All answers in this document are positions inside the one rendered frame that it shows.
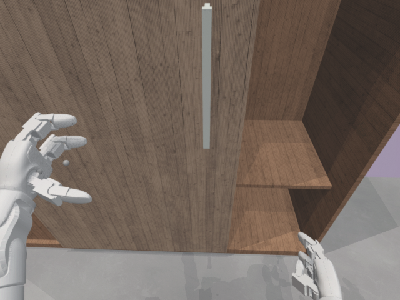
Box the wardrobe door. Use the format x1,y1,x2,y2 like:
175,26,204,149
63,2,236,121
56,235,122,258
27,213,56,240
0,0,260,253

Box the left robot forearm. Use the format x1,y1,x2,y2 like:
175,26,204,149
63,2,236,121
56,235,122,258
0,189,36,300

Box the robot right hand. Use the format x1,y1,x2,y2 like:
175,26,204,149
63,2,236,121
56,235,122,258
292,232,343,300

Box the handle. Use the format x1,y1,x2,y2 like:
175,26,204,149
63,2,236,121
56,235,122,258
202,3,212,149

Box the robot left hand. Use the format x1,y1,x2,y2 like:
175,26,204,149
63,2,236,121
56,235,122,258
0,112,92,206

